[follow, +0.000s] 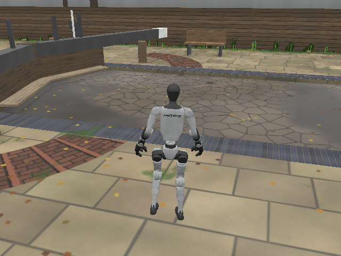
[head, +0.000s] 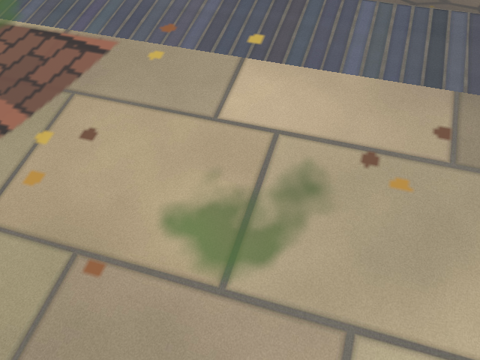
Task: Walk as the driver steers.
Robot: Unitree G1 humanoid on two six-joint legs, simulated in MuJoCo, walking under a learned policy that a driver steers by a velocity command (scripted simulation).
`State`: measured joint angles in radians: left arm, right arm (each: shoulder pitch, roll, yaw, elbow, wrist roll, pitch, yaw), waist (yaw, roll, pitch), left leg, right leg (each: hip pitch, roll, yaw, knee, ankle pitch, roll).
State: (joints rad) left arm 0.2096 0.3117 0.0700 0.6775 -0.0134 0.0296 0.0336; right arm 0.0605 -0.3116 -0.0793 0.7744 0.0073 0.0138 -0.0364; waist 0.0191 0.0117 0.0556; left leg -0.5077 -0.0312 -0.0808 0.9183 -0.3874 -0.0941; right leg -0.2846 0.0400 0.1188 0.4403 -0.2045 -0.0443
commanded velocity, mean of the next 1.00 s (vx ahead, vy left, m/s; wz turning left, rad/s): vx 0.00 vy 0.00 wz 0.10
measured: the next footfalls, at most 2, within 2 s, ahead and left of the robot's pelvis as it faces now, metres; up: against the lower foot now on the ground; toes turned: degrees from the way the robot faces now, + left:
left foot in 0.20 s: +0.08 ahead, +0.15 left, +0.00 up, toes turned -14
right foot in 0.52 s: +0.01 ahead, -0.09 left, +0.00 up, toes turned -1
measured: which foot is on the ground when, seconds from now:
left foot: up 0.00-0.18, down 0.20-0.54, up 0.56-0.86, down 0.88-1.00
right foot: down 0.00-0.20, up 0.22-0.50, down 0.52-0.88, up 0.90-1.00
